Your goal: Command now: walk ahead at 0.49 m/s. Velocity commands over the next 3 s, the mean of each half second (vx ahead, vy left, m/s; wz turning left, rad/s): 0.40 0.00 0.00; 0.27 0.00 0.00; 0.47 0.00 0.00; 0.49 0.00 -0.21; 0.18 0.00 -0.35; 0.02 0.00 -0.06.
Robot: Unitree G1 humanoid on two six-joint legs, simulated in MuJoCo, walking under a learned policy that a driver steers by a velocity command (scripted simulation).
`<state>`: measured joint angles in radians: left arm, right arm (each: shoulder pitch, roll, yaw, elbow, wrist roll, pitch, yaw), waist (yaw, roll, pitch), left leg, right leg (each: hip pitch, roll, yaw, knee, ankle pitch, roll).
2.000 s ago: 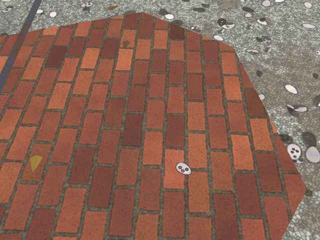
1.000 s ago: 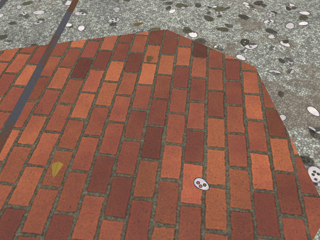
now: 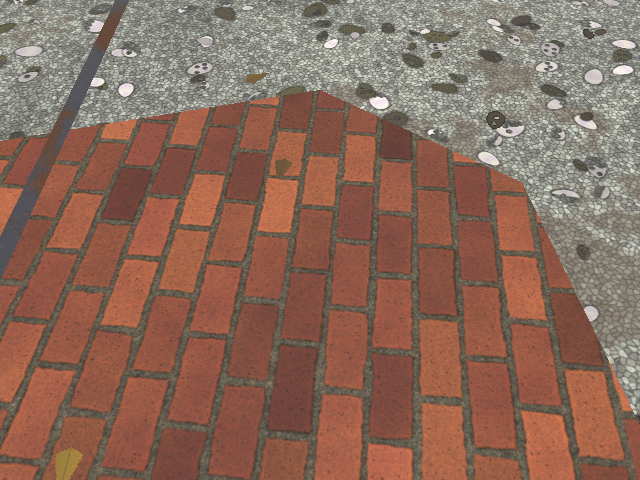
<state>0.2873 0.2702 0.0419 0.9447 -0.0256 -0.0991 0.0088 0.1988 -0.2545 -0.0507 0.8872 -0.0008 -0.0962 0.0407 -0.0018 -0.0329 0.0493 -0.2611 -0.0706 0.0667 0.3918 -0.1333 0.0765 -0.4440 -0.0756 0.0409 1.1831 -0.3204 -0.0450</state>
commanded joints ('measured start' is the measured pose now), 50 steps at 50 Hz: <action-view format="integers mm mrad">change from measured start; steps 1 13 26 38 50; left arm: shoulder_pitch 79 -349 -197 -132 -291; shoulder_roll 50 51 67 158 54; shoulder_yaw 18 1 3 37 24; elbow -41 -206 -121 -55 -115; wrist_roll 8 7 59 2 10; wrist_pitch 15 -3 5 54 10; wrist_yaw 6 -34 -40 10 -32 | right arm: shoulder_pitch -15 210 188 13 159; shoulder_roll -90 -169 -70 -89 -123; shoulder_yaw -14 -26 -3 -15 -28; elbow -33 70 64 39 101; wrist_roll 3 22 4 6 5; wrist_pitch -28 11 78 59 3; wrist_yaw -1 -44 -73 -66 -56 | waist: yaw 37 -78 -53 -18 -53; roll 91 69 -49 -53 134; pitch -36 45 -150 -39 -2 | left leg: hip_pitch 47 258 -97 -40 287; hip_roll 281 295 161 125 311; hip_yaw -282 -153 -128 -42 -248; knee -280 -247 639 143 -263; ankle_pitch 64 146 -276 -157 39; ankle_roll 180 124 -116 -30 105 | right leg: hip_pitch -104 -196 169 170 -309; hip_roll -88 -17 -153 -173 2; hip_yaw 38 -24 82 208 -48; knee -50 -648 -900 -1025 -371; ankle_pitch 58 393 758 -238 168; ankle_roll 14 31 -192 -158 42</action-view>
